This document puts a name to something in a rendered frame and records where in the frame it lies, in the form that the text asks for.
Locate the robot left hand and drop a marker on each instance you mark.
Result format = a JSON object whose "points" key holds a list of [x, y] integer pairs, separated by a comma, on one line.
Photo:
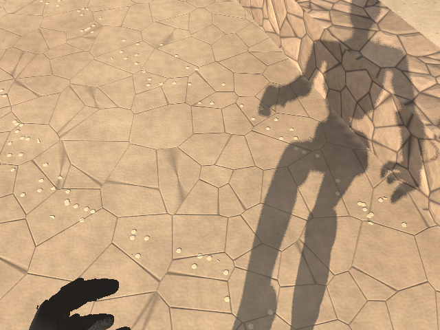
{"points": [[53, 314]]}

